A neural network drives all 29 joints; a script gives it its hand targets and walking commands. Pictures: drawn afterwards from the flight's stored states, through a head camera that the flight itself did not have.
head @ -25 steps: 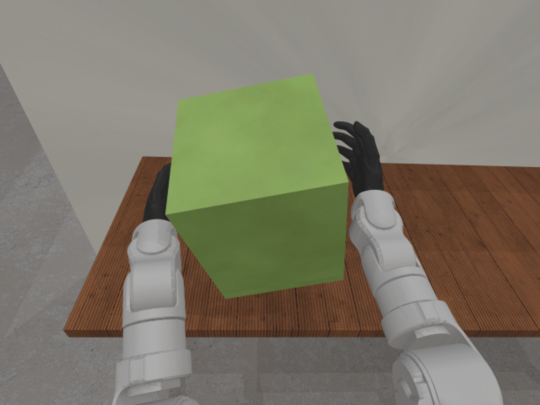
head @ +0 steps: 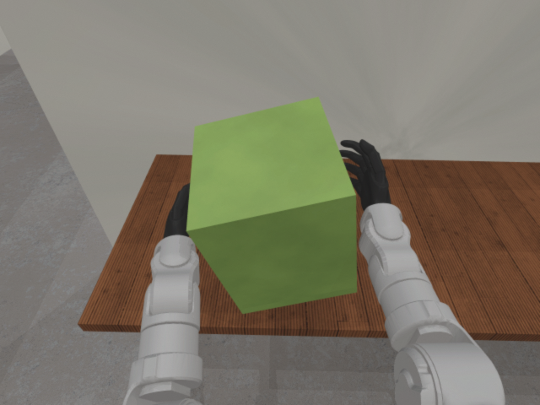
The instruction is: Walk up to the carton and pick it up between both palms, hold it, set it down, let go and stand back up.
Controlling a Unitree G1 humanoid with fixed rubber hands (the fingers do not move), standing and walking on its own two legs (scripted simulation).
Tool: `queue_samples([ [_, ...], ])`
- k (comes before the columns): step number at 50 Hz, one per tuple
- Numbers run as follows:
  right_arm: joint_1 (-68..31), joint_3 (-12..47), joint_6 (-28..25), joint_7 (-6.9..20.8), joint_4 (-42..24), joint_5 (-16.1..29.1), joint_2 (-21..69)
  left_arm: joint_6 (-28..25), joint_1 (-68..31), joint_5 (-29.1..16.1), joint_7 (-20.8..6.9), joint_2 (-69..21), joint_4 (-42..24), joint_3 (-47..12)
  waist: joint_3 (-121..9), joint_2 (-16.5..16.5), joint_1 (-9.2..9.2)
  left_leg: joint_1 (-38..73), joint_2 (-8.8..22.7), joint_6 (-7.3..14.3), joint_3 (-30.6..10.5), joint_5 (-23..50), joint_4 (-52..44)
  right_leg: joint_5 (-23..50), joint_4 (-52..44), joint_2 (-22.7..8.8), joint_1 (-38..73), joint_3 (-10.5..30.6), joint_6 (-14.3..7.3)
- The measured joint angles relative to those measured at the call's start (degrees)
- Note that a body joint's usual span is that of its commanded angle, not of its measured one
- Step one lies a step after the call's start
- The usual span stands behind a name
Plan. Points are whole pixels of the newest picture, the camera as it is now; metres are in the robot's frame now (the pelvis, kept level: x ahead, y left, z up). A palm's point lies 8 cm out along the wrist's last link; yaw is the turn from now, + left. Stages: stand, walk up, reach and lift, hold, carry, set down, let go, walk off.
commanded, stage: set down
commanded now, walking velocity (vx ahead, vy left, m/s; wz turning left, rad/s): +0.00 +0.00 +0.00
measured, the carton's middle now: (278, 211) +0.42 -0.01 +0.09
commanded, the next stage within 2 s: none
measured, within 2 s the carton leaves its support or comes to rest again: neither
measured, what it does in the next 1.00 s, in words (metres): stands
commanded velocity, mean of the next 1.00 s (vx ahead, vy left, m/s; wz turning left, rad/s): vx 0.00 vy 0.00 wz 0.00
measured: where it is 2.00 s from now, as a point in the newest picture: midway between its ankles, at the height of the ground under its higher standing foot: outside the picture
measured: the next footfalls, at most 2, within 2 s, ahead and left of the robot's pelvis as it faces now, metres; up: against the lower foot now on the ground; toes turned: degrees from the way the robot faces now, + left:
none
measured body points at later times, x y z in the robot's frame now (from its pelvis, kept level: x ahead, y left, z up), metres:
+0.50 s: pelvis +0.01 +0.00 +0.00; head +0.00 +0.01 +0.45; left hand +0.38 +0.14 +0.08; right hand +0.43 -0.14 +0.14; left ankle +0.01 +0.17 -0.75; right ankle +0.00 -0.11 -0.75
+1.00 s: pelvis +0.02 +0.00 +0.00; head +0.03 +0.00 +0.45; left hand +0.39 +0.14 +0.06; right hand +0.45 -0.14 +0.12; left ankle +0.01 +0.17 -0.75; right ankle +0.00 -0.11 -0.75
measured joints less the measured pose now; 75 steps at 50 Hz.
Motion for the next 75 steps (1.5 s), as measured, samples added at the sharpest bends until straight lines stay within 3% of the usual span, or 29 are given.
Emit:
queue_samples([
  [30, -4.28, -5.39, -2.49, 3.75, 10.56, -3.89, -1.19, -5.74, -0.01, -2.03, 3.89, -0.09, 9.38, 0.0, -1.25, 1.03, 1.84, -0.53, 0.04, -0.38, 0.01, -0.26, -1.11, -0.92, 0.0, -0.02, -1.0, -0.08, -0.31],
  [75, -8.99, -14.36, -6.14, 8.71, 19.26, -13.11, -3.21, -12.9, -0.02, -1.36, 8.5, -4.03, 14.92, 3.25, -6.54, 2.34, 3.51, -11.52, 0.04, -0.56, 0.01, 0.14, -1.22, -0.9, -0.01, -0.01, -12.04, -0.09, -0.64],
])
